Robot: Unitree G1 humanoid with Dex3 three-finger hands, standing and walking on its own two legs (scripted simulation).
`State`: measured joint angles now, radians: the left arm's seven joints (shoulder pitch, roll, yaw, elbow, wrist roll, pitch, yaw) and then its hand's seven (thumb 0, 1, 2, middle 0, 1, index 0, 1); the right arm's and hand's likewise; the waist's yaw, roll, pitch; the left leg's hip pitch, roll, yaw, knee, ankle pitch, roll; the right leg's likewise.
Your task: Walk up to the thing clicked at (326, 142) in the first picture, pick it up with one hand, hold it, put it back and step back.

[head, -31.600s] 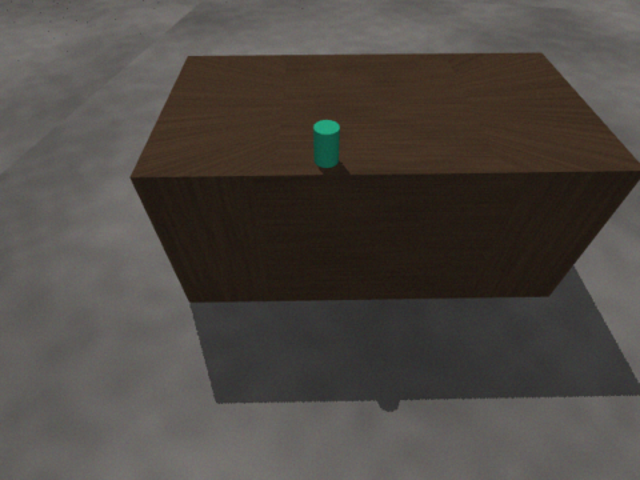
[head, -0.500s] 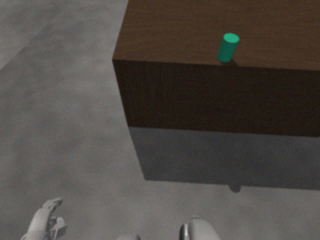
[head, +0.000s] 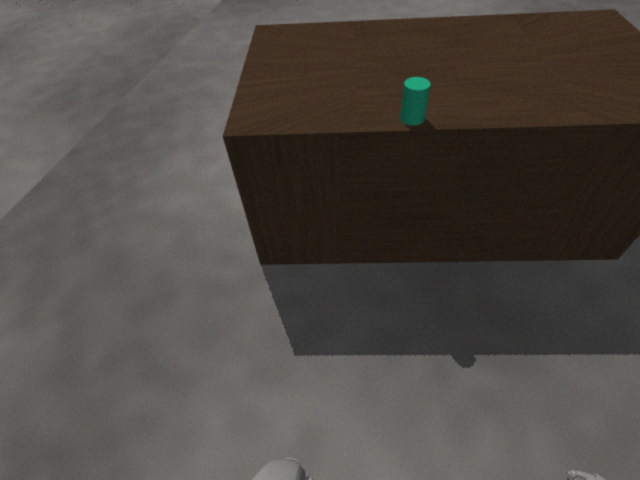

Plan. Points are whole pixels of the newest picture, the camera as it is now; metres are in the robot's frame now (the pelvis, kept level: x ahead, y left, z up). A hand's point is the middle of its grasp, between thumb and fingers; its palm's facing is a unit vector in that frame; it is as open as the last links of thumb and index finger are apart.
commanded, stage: step back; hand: right
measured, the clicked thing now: (414, 101) +1.03 -0.17 -0.11
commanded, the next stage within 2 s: stand in 1.00 s
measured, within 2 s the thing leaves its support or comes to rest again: neither
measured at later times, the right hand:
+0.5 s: hand out of the picture +0.08 -0.27 -0.15, palm faces -0.08 +0.93 -0.37, open 7.4 cm
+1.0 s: hand (502, 471) +0.18 -0.21 -0.14, palm faces -0.11 +0.93 -0.34, open 7.4 cm
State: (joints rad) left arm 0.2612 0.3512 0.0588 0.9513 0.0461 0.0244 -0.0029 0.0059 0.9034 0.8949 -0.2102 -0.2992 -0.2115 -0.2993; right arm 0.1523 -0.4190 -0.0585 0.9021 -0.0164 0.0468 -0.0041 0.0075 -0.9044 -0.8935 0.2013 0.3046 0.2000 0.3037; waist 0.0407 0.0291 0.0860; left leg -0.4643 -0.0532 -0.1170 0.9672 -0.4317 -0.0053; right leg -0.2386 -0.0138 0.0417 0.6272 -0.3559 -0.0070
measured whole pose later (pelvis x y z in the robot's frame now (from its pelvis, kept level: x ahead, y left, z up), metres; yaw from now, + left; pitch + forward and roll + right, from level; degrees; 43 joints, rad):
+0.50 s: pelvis +0.00 -0.01 +0.00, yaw +4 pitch -3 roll -1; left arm 0.18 0.36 0.06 0.98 0.04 -0.04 -0.01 0.00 0.91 0.90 -0.21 -0.30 -0.21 -0.30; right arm 0.22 -0.38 -0.05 0.99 -0.02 0.01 0.00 0.01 -0.90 -0.89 0.20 0.30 0.20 0.30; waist 0.01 0.03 0.06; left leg -0.30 -0.01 -0.09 0.80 -0.49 0.00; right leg -0.26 -0.01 -0.06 0.58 -0.28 -0.03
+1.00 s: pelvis +0.04 +0.02 +0.01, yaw +5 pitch -2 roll -1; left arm 0.09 0.38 0.03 1.06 0.00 -0.02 0.01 0.00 0.91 0.90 -0.21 -0.30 -0.21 -0.30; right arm 0.05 -0.32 -0.02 1.07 -0.01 -0.01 0.00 0.01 -0.90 -0.89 0.20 0.30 0.20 0.30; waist 0.02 -0.02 0.07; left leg -0.23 0.01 0.00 0.54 -0.28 0.00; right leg -0.17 -0.05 -0.02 0.49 -0.30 0.04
